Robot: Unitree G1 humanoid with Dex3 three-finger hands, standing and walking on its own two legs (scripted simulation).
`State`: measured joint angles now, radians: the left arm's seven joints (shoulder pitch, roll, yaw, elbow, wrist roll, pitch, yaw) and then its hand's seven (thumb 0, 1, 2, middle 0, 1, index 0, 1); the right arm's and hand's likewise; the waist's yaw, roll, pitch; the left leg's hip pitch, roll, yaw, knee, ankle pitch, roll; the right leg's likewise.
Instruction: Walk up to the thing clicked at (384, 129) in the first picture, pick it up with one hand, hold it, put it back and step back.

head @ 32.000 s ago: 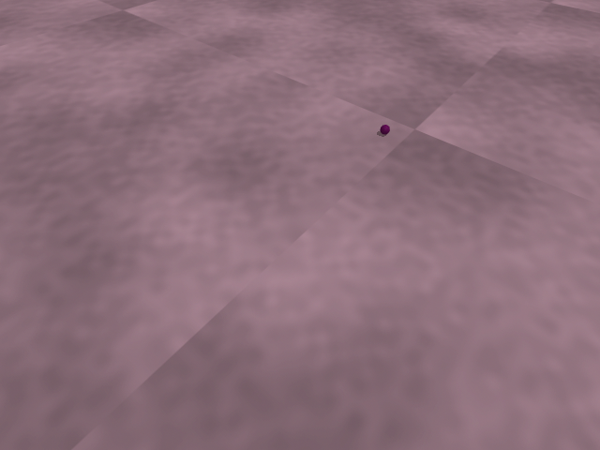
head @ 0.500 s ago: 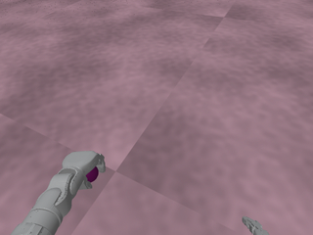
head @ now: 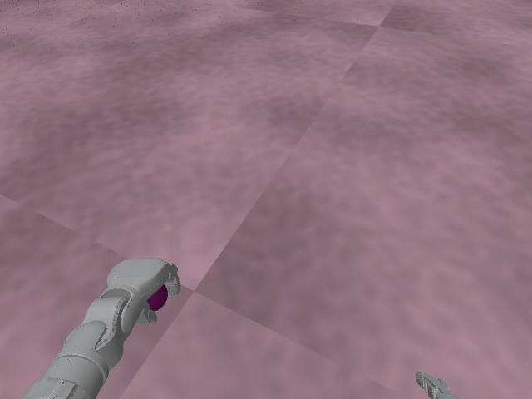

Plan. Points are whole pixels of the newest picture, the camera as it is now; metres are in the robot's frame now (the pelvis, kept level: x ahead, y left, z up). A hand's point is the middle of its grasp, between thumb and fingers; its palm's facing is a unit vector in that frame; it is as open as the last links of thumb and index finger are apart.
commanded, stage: crouch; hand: left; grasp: from above
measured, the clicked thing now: (151, 295) +0.32 +0.23 -0.06
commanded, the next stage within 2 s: none
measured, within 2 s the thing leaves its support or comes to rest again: neither
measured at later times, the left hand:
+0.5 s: hand (171, 316) +0.35 +0.24 -0.23, palm faces -0.41 +0.06 -0.91, open 7.2 cm
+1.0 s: hand (191, 328) +0.41 +0.25 -0.46, palm faces -0.44 +0.00 -0.90, open 7.1 cm
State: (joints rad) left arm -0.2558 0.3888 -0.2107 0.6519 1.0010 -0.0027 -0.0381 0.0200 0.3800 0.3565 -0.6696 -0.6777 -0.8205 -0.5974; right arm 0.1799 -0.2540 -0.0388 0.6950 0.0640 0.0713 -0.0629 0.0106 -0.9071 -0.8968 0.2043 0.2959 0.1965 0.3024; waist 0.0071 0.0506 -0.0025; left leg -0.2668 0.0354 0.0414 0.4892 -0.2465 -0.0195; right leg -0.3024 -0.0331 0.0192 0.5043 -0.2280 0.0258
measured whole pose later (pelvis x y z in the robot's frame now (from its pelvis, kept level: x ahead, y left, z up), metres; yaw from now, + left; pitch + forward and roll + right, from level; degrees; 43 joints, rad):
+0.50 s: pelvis -0.04 +0.01 -0.13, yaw +1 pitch +24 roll -2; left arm -0.67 0.43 -0.13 1.21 1.18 -0.06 0.35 0.01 0.34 0.42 -0.67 -0.70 -0.83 -0.65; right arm 0.22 -0.28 -0.08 0.72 -0.02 0.03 -0.02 0.01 -0.91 -0.90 0.20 0.30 0.20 0.30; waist -0.12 0.01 -0.14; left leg -1.23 0.05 -0.02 1.32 -0.52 -0.02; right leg -1.22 -0.03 0.00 1.27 -0.47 0.04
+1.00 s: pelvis -0.07 +0.01 -0.31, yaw -1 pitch +38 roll -6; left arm -0.93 0.60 0.02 1.32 1.23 -0.11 0.32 0.00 0.36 0.33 -0.71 -0.65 -0.88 -0.58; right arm 0.21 -0.23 -0.01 0.73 -0.07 -0.04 0.04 0.01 -0.90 -0.90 0.21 0.30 0.20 0.30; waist -0.22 0.04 -0.16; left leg -1.99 0.02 -0.08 1.99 -0.67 0.00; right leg -1.96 -0.03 -0.01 1.91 -0.62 0.05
